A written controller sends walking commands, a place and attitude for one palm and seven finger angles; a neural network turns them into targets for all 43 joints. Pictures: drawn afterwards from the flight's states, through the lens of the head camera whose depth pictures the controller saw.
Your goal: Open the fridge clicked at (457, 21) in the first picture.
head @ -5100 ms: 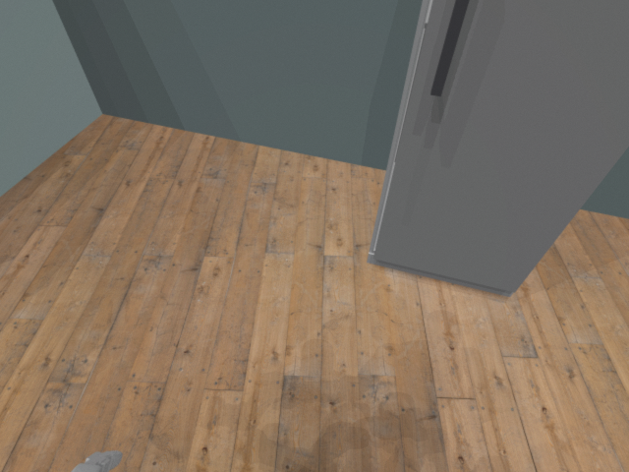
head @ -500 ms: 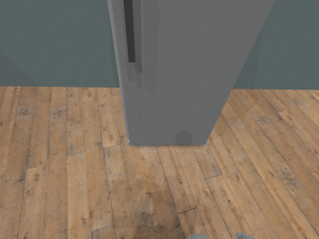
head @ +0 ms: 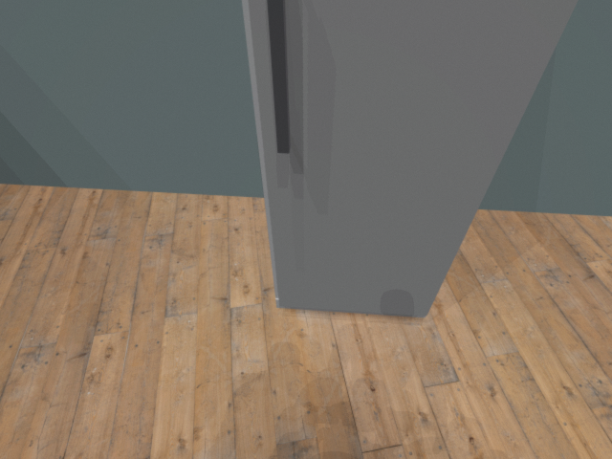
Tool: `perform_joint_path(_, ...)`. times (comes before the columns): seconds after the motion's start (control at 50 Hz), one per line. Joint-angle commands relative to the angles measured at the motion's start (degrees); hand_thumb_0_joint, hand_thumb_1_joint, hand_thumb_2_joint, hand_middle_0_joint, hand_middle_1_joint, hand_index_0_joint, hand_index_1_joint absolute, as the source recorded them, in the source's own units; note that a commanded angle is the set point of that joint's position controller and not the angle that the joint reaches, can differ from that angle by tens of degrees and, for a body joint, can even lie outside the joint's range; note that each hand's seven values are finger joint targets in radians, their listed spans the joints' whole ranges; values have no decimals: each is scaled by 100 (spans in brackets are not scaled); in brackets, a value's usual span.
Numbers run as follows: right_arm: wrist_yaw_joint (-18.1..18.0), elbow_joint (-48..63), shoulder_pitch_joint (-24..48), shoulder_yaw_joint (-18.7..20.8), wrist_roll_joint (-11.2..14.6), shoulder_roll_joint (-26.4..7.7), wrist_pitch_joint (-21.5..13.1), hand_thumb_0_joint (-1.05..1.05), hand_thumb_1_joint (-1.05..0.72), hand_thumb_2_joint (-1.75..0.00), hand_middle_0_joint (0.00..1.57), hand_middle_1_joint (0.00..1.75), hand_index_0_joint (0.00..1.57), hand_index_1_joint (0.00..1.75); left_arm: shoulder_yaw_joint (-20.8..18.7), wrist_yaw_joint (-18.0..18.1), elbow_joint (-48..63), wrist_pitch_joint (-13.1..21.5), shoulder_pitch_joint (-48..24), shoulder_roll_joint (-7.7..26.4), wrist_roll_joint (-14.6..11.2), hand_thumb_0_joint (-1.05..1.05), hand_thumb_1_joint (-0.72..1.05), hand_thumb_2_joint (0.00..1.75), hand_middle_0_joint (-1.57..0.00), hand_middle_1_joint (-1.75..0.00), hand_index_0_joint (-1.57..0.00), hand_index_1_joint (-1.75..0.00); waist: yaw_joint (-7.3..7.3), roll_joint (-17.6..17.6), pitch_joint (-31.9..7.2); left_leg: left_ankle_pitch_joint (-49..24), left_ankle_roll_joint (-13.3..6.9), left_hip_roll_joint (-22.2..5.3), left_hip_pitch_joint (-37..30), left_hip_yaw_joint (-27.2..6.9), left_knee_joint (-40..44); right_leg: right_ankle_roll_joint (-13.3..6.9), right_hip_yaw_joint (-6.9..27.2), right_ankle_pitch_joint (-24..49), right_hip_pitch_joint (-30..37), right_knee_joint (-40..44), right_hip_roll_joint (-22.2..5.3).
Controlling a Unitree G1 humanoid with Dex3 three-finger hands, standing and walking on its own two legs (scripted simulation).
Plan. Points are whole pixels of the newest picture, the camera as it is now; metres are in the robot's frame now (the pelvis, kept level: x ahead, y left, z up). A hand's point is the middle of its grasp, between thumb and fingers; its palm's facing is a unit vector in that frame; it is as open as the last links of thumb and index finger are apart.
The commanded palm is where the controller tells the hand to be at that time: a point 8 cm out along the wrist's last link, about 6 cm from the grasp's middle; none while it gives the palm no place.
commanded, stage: take the last steps up to it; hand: left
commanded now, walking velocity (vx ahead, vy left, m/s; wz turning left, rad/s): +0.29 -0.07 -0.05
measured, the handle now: (280, 47) +0.70 +0.10 +0.22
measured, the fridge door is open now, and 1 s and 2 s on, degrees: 0 0 0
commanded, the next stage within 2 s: come to a stop and stand still in 0.46 s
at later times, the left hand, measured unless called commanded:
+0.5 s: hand (216, 405) +0.24 +0.18 -0.19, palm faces -0.04 -0.97 -0.23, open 7.3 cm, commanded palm none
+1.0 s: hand (227, 379) +0.28 +0.17 -0.19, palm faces +0.02 -0.97 -0.22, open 7.3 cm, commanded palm none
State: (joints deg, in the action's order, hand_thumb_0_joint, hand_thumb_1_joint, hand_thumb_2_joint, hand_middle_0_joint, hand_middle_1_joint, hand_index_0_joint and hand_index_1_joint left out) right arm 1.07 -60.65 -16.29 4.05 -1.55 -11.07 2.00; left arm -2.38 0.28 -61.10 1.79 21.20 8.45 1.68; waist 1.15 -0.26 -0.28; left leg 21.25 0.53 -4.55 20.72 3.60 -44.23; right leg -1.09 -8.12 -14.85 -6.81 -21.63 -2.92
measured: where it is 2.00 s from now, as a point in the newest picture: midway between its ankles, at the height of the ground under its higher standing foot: outside the picture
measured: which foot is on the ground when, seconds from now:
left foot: up 0.00-0.06, down 0.08-0.48, up 0.50-0.76, down 0.78-1.00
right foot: down 0.00-0.10, up 0.12-0.46, down 0.48-0.82, up 0.84-1.00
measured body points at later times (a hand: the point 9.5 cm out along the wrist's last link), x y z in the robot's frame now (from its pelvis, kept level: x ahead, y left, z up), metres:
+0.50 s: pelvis +0.15 -0.02 -0.03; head +0.18 -0.03 +0.42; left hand +0.24 +0.23 -0.17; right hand +0.05 -0.21 -0.19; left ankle +0.03 +0.13 -0.74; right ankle +0.23 -0.13 -0.75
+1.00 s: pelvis +0.22 -0.02 -0.01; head +0.27 -0.02 +0.44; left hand +0.28 +0.22 -0.17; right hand +0.32 -0.25 -0.15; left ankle +0.27 +0.08 -0.75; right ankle +0.18 -0.15 -0.69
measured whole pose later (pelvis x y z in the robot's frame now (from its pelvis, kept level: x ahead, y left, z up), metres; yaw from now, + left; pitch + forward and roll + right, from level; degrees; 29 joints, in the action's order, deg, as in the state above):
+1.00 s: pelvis +0.22 -0.02 -0.01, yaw -4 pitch -1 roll -1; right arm -1.9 -55.7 -4.7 2.5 -1.2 -8.1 1.2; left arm -3.9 1.8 -57.6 -2.9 10.2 11.1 0.5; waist 1.1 0.7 6.4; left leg 11.1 -1.7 -2.7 17.0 6.2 -28.8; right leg 1.8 -1.2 -30.6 -22.2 -56.5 -0.8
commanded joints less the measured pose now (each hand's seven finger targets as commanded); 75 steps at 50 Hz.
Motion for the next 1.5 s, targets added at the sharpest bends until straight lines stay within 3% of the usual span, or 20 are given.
perform_joint_path(0.0,-27,374,167,-78,4,-62,-343,0,-90,-90,20,30,20,30,-196,36,-50,79,227,928,-19,0,90,90,-20,-30,-20,-30,-50,784,407,-296,-53,147,-385,460,1320,-691,1136,-898,-377,794,-1087)
perform_joint_path(0.04,-122,53,-558,-61,17,-281,-444,0,-90,-90,20,30,20,30,-138,4,-94,49,154,661,-80,0,90,90,-20,-30,-20,-30,-372,39,259,-469,-80,20,-1956,305,2142,-384,766,-962,-1367,-86,-684)
perform_joint_path(0.08,-226,-177,-1612,149,-46,-1162,-442,0,-90,-90,20,30,20,30,-44,-69,218,42,-210,256,-61,0,90,90,-20,-30,-20,-30,-769,-1554,321,1025,-916,-2033,-2586,-2503,3440,3,-39,-1592,-2978,-2692,134)
perform_joint_path(0.1,-264,-249,-1617,127,-64,-1133,-440,0,-90,-90,20,30,20,30,-92,-58,349,-13,-600,419,19,0,90,90,-20,-30,-20,-30,-829,-1485,551,1315,-1039,-2169,-2162,-2636,3696,-58,388,-1659,-3215,-3573,-28)
perform_joint_path(0.22,-325,-80,-662,-77,-3,-423,-605,0,-90,-90,20,30,20,30,-128,-178,69,-89,-288,207,-14,0,90,90,-20,-30,-20,-30,-166,-705,700,-1386,-878,-1335,-1501,-547,3481,153,518,-177,-2738,-3563,-442)
perform_joint_path(0.36,-291,-229,-713,48,-57,-515,-517,0,-90,-90,20,30,20,30,-157,-186,321,-72,-954,197,-40,0,90,90,-20,-30,-20,-30,-227,-878,809,-1854,-810,-1287,-1348,-101,3029,78,113,109,-1911,-1692,-215)
perform_joint_path(0.42,-259,-256,-611,55,-15,-505,-469,0,-90,-90,20,30,20,30,-241,-158,-7,25,13,499,-14,0,90,90,-20,-30,-20,-30,258,-376,294,-2151,-494,-887,-978,279,1650,-30,-150,611,-172,-815,127)
perform_joint_path(0.44,-215,-259,-685,21,35,-352,-483,0,-90,-90,20,30,20,30,-322,-114,-218,99,652,876,10,0,90,90,-20,-30,-20,-30,530,267,-131,-1684,-304,-565,-319,549,382,-225,502,586,901,-581,-395)
perform_joint_path(0.46,-182,-103,-951,-88,100,112,-506,0,-90,-90,20,30,20,30,-452,-40,-290,144,1096,1498,9,0,90,90,-20,-30,-20,-30,542,1957,-685,914,-105,200,876,699,-1425,-780,2607,984,1834,79,-1849)
perform_joint_path(0.52,-190,109,-149,-37,68,-113,-398,0,-90,-90,20,30,20,30,-322,73,51,69,-45,1091,-75,0,90,90,-20,-30,-20,-30,282,965,169,630,-225,-234,1270,-328,-2866,-1159,2637,-563,42,946,-1918)
perform_joint_path(0.6,-214,-149,-644,-208,55,271,-261,0,-90,-90,20,30,20,30,-93,171,253,126,-892,618,-2,0,90,90,-20,-30,-20,-30,-310,331,70,271,64,-251,15,-180,-924,-855,919,2576,-967,551,-1421)
perform_joint_path(0.7,-259,-43,-439,-209,107,133,-169,0,-90,-90,20,30,20,30,-137,222,236,-55,-779,826,-67,0,90,90,-20,-30,-20,-30,-190,554,-186,-814,178,85,-509,90,1065,-719,695,3393,-351,-257,-1151)
perform_joint_path(0.74,-261,42,-359,-104,78,-147,-155,0,-90,-90,20,30,20,30,-179,227,304,-168,-741,842,-96,0,90,90,-20,-30,-20,-30,-209,343,-96,-2353,78,-89,-1098,-23,1717,-422,654,2740,-776,-726,-995)
perform_joint_path(0.8,-340,284,-66,-15,43,-728,-179,0,-90,-90,20,30,20,30,-132,238,500,-306,-634,601,-111,0,90,90,-20,-30,-20,-30,-179,-1718,-131,-6340,-1057,-1634,-1345,-1438,2383,269,247,-1470,-1358,-2662,92)
perform_joint_path(0.92,-381,634,593,132,-1,-855,-111,0,-90,-90,20,30,20,30,-211,197,573,-364,-673,568,-94,0,90,90,-20,-30,-20,-30,-154,-653,-535,-5427,-1214,-1403,-1931,-845,1951,317,896,-1626,-2014,-3801,138)
perform_joint_path(1.06,-241,672,783,186,59,-779,-59,0,-90,-90,20,30,20,30,-146,171,490,-272,-116,555,-43,0,90,90,-20,-30,-20,-30,16,-705,-575,-2753,-672,-919,-907,-587,1710,267,428,243,-248,-564,93)
perform_joint_path(1.1,-176,793,672,62,136,-141,-58,0,-90,-90,20,30,20,30,-185,205,572,-151,-348,1209,37,0,90,90,-20,-30,-20,-30,-141,1307,-82,-53,22,137,191,60,823,-265,2172,1607,-202,401,-1420)
perform_joint_path(1.14,-190,876,1045,48,86,-170,99,0,-90,-90,20,30,20,30,-192,177,681,-151,-614,1298,29,0,90,90,-20,-30,-20,-30,-7,1541,143,1044,10,274,-24,-446,-314,-943,2463,1348,-1285,678,-1726)
perform_joint_path(1.36,-291,6,6,-184,75,-273,-226,0,-90,-90,20,30,20,30,-28,167,280,-151,-647,737,-143,0,90,90,-20,-30,-20,-30,-102,-66,-31,-1651,-113,-252,-1410,-743,2363,-125,1229,946,-847,-158,-431)
perform_joint_path(1.48,-295,-164,202,-226,79,-338,-265,0,-90,-90,20,30,20,30,42,136,-85,-202,-548,655,-109,0,90,90,-20,-30,-20,-30,96,-551,326,-383,-165,-347,-418,-854,2978,104,932,444,-60,42,-225)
